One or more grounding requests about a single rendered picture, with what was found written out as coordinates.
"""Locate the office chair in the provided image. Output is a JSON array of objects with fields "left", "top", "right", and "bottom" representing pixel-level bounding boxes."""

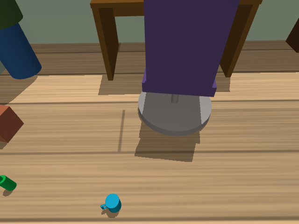
[{"left": 138, "top": 0, "right": 240, "bottom": 136}]

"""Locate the potted plant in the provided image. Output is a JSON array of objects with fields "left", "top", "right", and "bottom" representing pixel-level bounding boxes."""
[{"left": 0, "top": 0, "right": 42, "bottom": 79}]

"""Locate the desk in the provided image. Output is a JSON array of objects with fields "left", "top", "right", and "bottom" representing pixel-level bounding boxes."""
[{"left": 90, "top": 0, "right": 263, "bottom": 81}]

